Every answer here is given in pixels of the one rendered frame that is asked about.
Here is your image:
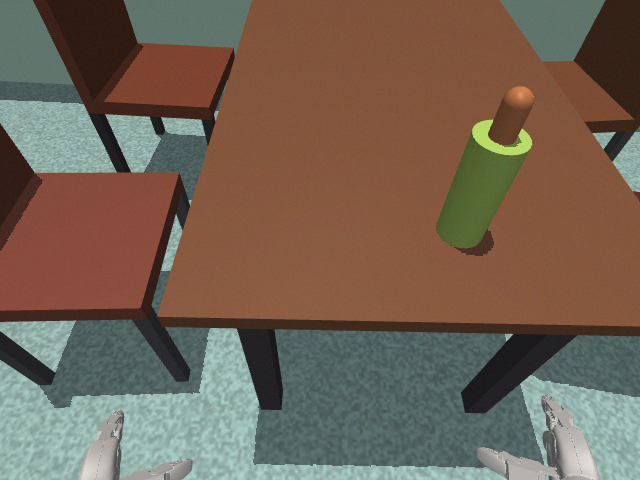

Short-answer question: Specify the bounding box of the bottle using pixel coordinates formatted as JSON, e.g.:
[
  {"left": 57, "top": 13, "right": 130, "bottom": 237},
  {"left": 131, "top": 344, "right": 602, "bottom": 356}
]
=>
[{"left": 436, "top": 86, "right": 534, "bottom": 248}]

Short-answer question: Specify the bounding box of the left robot hand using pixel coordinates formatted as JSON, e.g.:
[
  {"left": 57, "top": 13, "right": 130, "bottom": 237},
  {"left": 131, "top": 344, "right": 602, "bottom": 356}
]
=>
[{"left": 78, "top": 410, "right": 192, "bottom": 480}]

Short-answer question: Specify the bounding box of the table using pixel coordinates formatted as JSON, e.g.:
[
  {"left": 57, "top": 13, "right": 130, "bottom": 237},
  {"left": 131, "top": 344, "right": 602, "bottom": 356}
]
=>
[{"left": 157, "top": 0, "right": 640, "bottom": 413}]

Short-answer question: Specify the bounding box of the right robot hand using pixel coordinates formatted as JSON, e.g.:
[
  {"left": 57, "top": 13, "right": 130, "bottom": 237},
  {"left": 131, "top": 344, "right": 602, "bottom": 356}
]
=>
[{"left": 477, "top": 395, "right": 599, "bottom": 480}]

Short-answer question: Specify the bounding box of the chair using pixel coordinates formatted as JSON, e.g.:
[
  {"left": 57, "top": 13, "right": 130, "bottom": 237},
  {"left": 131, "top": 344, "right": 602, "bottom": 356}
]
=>
[
  {"left": 543, "top": 0, "right": 640, "bottom": 162},
  {"left": 536, "top": 191, "right": 640, "bottom": 371},
  {"left": 33, "top": 0, "right": 235, "bottom": 173},
  {"left": 0, "top": 124, "right": 190, "bottom": 385}
]

